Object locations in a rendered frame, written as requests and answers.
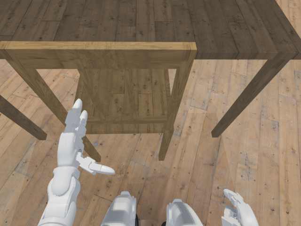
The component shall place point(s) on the robot right hand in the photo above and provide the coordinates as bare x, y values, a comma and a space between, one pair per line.
243, 216

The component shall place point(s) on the robot thigh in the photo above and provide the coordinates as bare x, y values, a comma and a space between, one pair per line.
121, 211
181, 214

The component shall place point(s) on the table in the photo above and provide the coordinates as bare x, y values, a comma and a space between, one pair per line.
221, 29

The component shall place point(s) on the chair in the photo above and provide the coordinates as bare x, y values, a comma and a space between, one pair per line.
123, 86

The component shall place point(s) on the robot left hand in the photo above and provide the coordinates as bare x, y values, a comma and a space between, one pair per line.
70, 142

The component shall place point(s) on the left robot thigh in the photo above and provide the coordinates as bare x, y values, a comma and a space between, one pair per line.
121, 211

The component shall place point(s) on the right robot thigh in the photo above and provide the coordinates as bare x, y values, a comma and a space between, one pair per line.
181, 214

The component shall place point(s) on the left robot forearm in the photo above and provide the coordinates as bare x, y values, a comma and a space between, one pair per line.
63, 190

